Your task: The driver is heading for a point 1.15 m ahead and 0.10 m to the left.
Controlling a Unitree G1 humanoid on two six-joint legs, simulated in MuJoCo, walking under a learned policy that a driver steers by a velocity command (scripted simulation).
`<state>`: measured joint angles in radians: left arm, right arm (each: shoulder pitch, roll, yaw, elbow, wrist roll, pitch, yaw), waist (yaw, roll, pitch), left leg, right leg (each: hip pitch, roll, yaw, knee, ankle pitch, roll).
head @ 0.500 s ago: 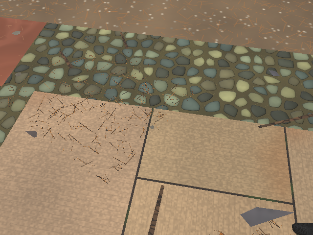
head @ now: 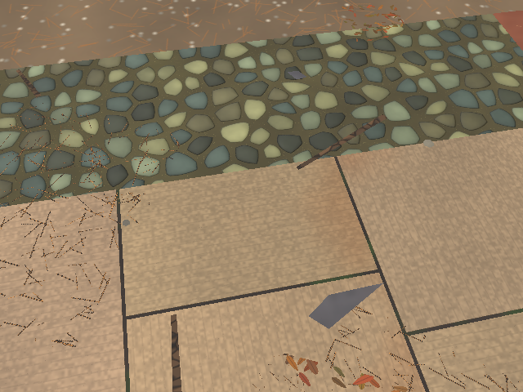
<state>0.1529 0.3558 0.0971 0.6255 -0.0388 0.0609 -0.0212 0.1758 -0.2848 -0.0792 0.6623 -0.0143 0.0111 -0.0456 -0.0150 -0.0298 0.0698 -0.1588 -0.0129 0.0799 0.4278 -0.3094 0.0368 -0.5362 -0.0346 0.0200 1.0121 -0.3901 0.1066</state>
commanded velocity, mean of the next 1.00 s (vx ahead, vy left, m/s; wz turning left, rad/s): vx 0.61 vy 0.00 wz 0.29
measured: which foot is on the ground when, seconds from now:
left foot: down 0.00-0.18, up 0.20-0.74, down 0.76-1.00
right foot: up 0.00-0.14, down 0.16-0.76, up 0.78-1.00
